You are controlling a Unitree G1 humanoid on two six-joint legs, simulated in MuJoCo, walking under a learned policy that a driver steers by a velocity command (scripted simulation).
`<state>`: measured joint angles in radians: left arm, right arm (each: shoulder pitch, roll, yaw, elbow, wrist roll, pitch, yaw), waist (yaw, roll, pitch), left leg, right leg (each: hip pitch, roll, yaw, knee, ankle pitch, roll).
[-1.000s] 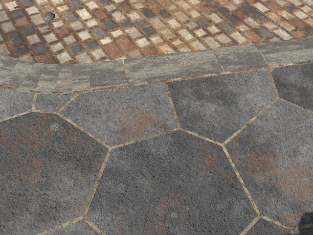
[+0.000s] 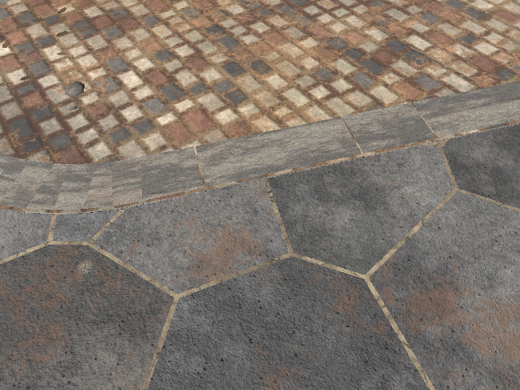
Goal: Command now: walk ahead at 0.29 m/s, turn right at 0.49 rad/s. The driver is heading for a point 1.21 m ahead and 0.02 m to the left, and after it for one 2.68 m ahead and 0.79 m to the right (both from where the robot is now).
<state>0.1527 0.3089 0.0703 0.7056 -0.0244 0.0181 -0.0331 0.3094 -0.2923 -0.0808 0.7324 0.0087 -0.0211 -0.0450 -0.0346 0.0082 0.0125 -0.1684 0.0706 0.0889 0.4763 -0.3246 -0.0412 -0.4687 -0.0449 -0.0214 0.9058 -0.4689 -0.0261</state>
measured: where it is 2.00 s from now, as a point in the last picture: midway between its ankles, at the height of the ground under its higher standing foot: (285, 273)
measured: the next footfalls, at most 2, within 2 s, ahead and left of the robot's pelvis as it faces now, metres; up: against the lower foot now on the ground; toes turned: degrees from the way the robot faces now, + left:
right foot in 0.08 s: +0.07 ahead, -0.13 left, +0.00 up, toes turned -6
left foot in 0.58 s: +0.45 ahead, +0.00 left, +0.00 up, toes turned -3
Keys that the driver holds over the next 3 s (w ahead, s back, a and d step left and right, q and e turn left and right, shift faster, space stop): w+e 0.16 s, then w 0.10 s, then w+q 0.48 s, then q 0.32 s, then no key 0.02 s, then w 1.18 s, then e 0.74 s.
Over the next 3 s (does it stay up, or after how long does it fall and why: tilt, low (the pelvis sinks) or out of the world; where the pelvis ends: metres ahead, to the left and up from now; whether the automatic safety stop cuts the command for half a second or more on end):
stays up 1.13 0.04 0.01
